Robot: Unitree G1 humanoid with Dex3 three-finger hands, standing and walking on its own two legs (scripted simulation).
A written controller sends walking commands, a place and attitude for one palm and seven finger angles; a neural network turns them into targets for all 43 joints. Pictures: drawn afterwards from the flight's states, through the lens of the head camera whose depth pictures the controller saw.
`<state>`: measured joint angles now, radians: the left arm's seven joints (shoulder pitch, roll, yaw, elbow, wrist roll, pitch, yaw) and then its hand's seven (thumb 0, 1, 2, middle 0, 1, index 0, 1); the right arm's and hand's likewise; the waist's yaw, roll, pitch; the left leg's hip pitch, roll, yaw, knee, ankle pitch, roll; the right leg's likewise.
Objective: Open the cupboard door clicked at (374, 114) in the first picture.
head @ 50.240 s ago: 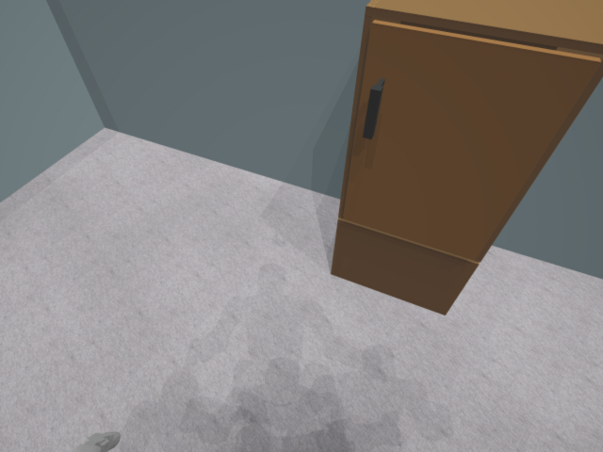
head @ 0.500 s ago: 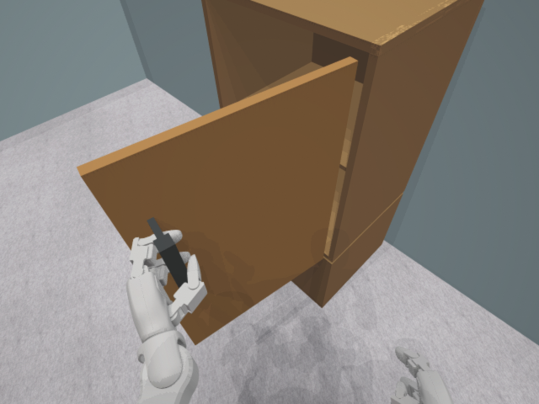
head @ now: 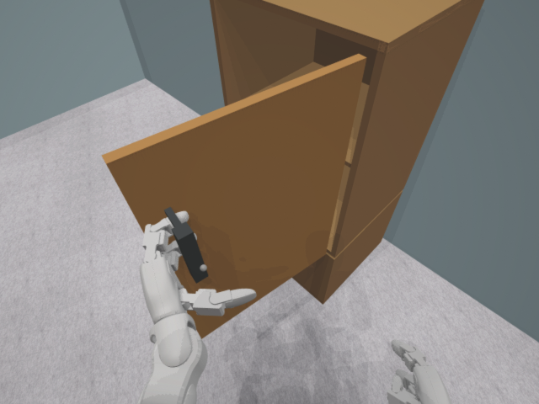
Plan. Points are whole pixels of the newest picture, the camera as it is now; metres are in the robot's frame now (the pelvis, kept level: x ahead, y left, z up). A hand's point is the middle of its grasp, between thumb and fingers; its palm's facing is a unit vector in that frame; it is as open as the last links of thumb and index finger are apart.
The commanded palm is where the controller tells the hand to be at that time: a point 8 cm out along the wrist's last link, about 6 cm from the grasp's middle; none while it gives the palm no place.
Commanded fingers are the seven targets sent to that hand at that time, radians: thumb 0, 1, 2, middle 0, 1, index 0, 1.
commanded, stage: open thumb and fingers to let go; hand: left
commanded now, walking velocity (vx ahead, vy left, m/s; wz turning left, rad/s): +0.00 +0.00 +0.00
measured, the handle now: (185, 245) +0.33 +0.15 +0.06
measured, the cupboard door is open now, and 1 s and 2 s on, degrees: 81 81 81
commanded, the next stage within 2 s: slide the hand sideways off the handle in 0.16 s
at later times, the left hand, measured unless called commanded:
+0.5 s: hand (194, 285) +0.26 +0.12 +0.07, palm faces -0.03 -1.00 -0.03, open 16.4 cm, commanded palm +0.24 +0.15 +0.06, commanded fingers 0.00 -0.50 0.30 -0.15 -0.30 -0.15 -0.30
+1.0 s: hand (175, 312) +0.23 +0.14 +0.06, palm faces +0.03 -1.00 -0.03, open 16.3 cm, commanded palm +0.19 +0.20 +0.06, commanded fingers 0.00 -0.50 0.30 -0.15 -0.30 -0.15 -0.30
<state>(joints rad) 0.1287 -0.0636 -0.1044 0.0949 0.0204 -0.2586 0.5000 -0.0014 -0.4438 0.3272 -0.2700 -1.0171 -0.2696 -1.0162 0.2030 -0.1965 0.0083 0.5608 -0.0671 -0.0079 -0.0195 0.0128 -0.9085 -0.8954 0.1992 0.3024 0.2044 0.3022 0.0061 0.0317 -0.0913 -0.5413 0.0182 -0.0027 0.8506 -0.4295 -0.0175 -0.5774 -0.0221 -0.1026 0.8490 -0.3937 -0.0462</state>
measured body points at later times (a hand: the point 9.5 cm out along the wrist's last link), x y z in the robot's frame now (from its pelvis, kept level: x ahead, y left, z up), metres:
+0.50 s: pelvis -0.01 +0.03 -0.01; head +0.03 +0.01 +0.44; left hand +0.26 +0.18 +0.07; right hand +0.17 -0.19 -0.10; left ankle +0.00 +0.13 -0.70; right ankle +0.02 -0.09 -0.70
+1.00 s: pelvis +0.01 +0.02 -0.01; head +0.05 +0.01 +0.43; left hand +0.22 +0.20 +0.07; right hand +0.19 -0.19 -0.09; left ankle +0.00 +0.13 -0.70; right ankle +0.02 -0.09 -0.70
